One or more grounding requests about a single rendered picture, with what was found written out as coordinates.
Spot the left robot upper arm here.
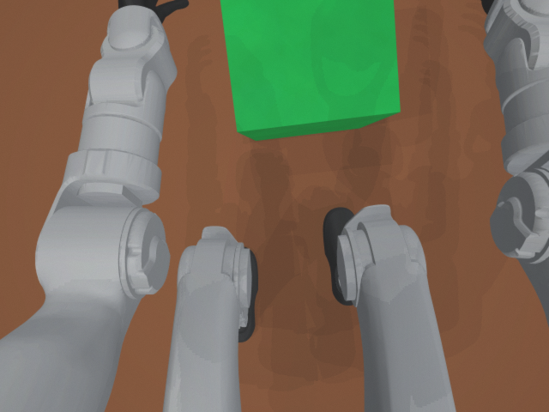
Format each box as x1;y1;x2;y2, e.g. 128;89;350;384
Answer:
0;206;171;412

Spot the carton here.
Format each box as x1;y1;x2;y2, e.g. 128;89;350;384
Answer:
220;0;401;141

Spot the robot left foot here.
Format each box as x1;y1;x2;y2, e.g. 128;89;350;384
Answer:
238;247;258;342

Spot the left robot thigh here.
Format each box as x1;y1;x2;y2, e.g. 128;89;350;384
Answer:
163;239;252;412

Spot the robot left hand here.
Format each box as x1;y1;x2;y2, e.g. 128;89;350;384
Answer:
118;0;189;24

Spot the robot right forearm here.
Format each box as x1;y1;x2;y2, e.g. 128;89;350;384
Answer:
483;0;549;176

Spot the right robot upper arm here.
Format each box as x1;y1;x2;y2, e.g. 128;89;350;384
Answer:
490;167;549;327

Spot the robot left forearm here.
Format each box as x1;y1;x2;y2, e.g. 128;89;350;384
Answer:
35;5;178;286

